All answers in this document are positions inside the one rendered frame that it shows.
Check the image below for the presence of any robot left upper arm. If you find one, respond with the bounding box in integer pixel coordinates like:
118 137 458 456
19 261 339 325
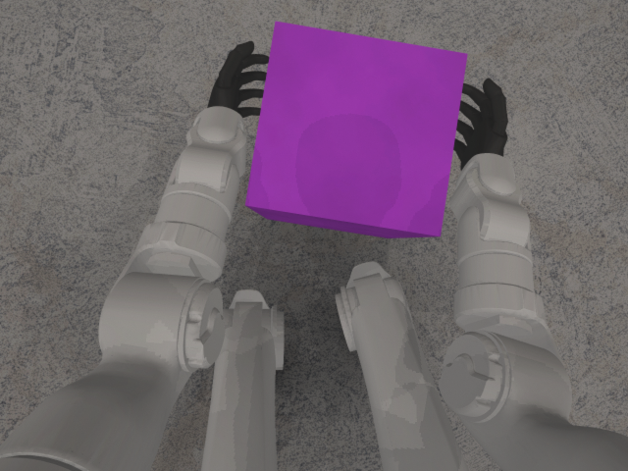
0 272 225 471

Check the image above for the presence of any carton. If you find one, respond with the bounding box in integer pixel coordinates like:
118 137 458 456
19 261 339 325
245 21 468 238

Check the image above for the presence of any robot left shin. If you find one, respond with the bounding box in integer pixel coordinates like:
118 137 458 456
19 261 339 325
223 289 270 329

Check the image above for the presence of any right robot forearm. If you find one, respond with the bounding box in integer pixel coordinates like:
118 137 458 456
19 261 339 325
449 153 564 366

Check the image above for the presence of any right robot hand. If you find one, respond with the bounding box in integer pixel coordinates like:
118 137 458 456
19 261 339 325
453 78 508 171

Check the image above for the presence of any left robot hand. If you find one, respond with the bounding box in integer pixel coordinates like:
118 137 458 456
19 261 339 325
207 41 269 118

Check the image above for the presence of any right robot thigh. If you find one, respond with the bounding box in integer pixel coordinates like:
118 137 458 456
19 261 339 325
335 273 469 471

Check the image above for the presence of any left robot forearm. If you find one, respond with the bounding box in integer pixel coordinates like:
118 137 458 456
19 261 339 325
98 106 246 351

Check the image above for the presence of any robot right upper arm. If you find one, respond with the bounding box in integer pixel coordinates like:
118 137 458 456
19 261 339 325
439 330 628 471

